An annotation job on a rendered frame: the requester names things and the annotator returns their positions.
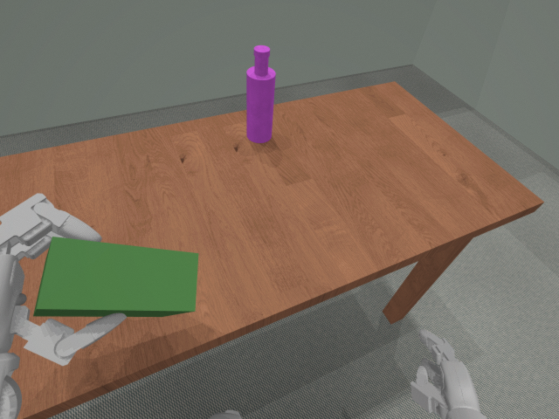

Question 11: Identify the left robot forearm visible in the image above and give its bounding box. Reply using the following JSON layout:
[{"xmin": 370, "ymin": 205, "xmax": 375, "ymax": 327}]
[{"xmin": 0, "ymin": 353, "xmax": 22, "ymax": 419}]

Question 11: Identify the robot left hand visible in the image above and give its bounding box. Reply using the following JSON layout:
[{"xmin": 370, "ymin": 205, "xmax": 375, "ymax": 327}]
[{"xmin": 0, "ymin": 193, "xmax": 127, "ymax": 366}]

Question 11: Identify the sponge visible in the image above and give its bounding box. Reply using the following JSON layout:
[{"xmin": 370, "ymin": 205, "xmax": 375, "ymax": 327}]
[{"xmin": 33, "ymin": 237, "xmax": 198, "ymax": 317}]

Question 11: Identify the table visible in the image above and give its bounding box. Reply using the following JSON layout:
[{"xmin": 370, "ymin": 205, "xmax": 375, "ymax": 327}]
[{"xmin": 0, "ymin": 81, "xmax": 544, "ymax": 419}]

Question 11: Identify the robot right hand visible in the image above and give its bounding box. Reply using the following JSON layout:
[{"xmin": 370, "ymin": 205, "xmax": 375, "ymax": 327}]
[{"xmin": 411, "ymin": 329, "xmax": 480, "ymax": 419}]

